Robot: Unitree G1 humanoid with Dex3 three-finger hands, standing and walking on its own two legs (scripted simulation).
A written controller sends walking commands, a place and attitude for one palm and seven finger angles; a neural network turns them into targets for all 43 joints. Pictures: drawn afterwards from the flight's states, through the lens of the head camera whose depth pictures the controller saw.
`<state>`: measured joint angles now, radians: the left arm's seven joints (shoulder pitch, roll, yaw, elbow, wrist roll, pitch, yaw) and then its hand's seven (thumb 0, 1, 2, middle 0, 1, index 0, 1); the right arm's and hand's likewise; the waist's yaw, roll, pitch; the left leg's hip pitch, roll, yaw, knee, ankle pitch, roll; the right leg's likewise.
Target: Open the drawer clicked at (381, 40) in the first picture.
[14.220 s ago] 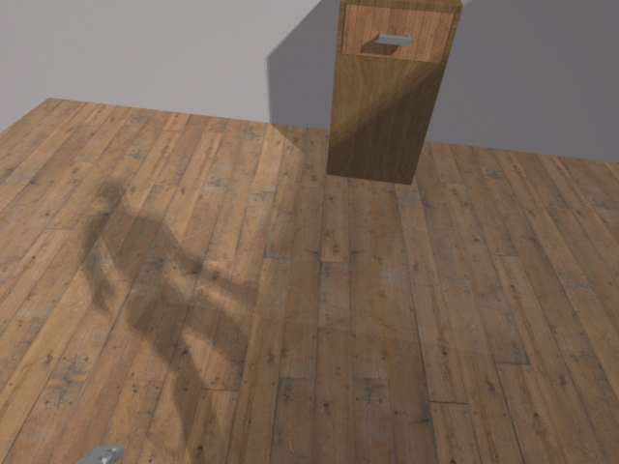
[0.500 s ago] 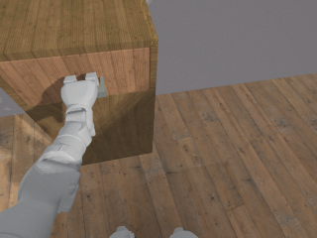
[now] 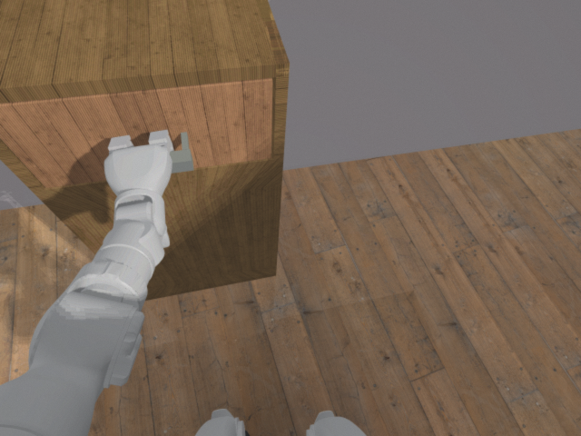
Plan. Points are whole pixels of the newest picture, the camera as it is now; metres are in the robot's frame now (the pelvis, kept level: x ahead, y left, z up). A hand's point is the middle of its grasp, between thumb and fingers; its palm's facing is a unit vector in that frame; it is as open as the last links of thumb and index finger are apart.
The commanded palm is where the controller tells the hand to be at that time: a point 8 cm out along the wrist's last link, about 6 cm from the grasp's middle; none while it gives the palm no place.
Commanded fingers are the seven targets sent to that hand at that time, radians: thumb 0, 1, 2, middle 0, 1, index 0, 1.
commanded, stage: lower the fingers behind the handle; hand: left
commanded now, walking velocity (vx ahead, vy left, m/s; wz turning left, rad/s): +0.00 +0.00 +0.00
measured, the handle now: (151, 153) +0.55 +0.17 +0.01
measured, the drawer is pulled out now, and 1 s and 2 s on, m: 0.00 0.00 0.11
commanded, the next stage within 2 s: close the thumb around the handle in 0.10 s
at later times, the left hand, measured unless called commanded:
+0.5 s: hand (155, 192) +0.49 +0.16 +0.00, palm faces -0.04 -0.05 -1.00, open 11.3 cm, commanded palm +0.47 +0.16 +0.05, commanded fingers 0.00 0.40 0.68 -0.36 -1.30 -0.36 -1.30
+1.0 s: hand (155, 191) +0.49 +0.16 -0.01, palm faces -0.04 -0.04 -1.00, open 6.1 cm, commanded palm +0.47 +0.16 +0.05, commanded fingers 0.00 0.90 0.90 -0.40 -1.35 -0.40 -1.35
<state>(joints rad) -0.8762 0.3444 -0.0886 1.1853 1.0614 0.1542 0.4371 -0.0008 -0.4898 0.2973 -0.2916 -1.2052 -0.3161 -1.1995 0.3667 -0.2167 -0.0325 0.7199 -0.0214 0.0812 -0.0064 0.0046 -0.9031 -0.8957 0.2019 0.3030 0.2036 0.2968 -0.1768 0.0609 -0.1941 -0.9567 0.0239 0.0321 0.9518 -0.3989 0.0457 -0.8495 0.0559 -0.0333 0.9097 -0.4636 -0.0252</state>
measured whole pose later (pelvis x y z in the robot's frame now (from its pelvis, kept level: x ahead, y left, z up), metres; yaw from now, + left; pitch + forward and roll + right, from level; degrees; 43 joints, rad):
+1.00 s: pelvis +0.00 +0.00 +0.00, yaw +0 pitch +23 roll -2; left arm -0.86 0.34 -0.10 1.16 1.07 0.15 0.46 0.00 0.67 0.79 -0.32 -1.34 -0.35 -1.31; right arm 0.37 -0.22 -0.04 0.73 -0.02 0.09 -0.01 0.00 -0.90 -0.90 0.20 0.30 0.20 0.30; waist -0.17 0.06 -0.20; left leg -0.95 0.02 0.02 0.95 -0.41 0.04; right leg -0.84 0.06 -0.04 0.91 -0.47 -0.03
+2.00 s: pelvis +0.01 -0.02 +0.02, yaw +2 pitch +16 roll -1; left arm -0.43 0.19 -0.23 0.81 1.06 0.19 0.50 0.00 0.68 0.82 -0.28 -1.35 -0.35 -1.31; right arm 0.24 -0.21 -0.06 0.67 -0.01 0.15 0.00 0.01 -0.90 -0.90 0.20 0.30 0.20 0.30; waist -0.04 0.05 -0.20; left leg -0.75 0.01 0.02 0.87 -0.39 0.02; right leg -0.65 0.04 -0.04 0.85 -0.47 -0.05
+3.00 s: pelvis +0.01 -0.03 +0.02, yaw +2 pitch +11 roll +1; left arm 0.10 0.19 -0.31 0.28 1.09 0.19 0.49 0.03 0.68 0.80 -0.25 -1.35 -0.37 -1.28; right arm 0.15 -0.22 -0.04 0.60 -0.01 0.15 0.02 0.01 -0.90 -0.90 0.20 0.30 0.20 0.30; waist 0.02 0.05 -0.18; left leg -0.65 0.00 0.02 0.85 -0.39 0.01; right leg -0.57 0.04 -0.04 0.87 -0.49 -0.06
